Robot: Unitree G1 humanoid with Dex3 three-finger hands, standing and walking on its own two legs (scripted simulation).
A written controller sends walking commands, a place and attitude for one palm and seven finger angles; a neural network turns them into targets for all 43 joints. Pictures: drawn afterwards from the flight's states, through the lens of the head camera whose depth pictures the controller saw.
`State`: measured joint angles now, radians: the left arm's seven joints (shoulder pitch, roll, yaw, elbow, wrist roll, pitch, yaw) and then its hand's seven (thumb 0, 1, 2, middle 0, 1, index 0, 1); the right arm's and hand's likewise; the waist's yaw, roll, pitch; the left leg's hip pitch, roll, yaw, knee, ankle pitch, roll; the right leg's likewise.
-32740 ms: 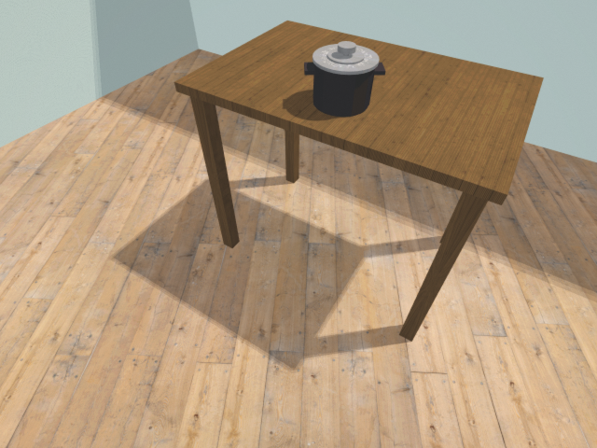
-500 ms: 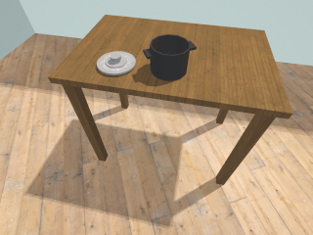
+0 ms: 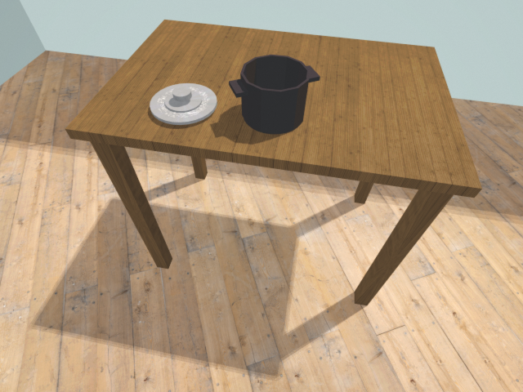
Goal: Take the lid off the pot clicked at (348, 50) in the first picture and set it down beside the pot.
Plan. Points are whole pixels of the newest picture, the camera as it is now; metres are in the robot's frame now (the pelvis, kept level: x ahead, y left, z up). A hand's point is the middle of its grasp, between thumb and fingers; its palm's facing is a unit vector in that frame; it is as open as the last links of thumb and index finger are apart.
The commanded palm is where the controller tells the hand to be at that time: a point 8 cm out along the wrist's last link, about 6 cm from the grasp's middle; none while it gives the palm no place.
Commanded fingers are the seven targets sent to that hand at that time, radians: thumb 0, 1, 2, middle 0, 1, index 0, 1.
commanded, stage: let the arm hang, fingers relaxed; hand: left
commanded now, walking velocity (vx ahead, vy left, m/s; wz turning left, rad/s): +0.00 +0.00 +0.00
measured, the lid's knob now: (182, 93) +0.75 +0.23 +0.02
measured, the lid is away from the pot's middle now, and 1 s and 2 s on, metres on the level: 0.23 0.23 0.23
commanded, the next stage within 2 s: look to check the result in 0.82 s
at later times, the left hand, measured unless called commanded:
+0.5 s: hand out of the picture +0.02 +0.18 -0.18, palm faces +0.03 -0.98 -0.21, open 7.3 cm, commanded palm none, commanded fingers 0.00 0.90 0.90 -0.20 -0.30 -0.20 -0.30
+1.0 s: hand out of the picture +0.01 +0.18 -0.18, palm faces +0.02 -0.98 -0.20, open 7.3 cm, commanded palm none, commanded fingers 0.00 0.90 0.90 -0.20 -0.30 -0.20 -0.30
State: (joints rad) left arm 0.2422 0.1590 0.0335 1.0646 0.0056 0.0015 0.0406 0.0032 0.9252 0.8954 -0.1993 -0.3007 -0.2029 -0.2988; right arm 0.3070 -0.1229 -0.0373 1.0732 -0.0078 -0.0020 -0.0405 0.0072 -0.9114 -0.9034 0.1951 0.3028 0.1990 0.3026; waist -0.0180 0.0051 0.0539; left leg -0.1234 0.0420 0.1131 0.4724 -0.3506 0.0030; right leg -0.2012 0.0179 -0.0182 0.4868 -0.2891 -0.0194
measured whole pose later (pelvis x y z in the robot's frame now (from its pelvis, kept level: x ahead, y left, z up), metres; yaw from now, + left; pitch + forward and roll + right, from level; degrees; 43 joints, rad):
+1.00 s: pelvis -0.01 +0.00 +0.00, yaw -1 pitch +0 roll +0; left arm 0.26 0.15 0.03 1.10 0.01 0.00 0.05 0.01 0.93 0.90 -0.20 -0.30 -0.20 -0.30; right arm 0.32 -0.10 -0.04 1.11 0.00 -0.01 -0.04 0.01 -0.91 -0.90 0.20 0.30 0.20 0.30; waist -0.02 0.00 0.05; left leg -0.10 0.04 0.13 0.45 -0.33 0.01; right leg -0.19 0.02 0.00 0.46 -0.26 -0.01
